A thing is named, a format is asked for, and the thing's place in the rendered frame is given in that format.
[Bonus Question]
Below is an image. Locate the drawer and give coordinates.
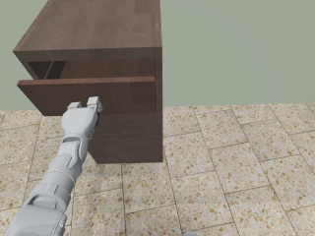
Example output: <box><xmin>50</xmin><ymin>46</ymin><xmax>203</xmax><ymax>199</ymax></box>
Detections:
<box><xmin>17</xmin><ymin>58</ymin><xmax>157</xmax><ymax>117</ymax></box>

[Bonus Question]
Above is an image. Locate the left robot upper arm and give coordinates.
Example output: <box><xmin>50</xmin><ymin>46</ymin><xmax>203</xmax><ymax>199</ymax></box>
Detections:
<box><xmin>9</xmin><ymin>205</ymin><xmax>68</xmax><ymax>236</ymax></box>

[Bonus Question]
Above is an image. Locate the cabinet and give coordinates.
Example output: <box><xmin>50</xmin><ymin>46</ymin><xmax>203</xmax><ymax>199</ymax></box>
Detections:
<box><xmin>13</xmin><ymin>0</ymin><xmax>163</xmax><ymax>164</ymax></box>

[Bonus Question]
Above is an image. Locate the left robot forearm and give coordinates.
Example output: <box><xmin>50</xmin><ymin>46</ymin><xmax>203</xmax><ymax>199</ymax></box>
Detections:
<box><xmin>4</xmin><ymin>133</ymin><xmax>89</xmax><ymax>236</ymax></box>

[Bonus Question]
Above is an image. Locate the left robot hand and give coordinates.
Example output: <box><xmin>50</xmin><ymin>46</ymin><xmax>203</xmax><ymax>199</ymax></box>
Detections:
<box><xmin>61</xmin><ymin>96</ymin><xmax>103</xmax><ymax>140</ymax></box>

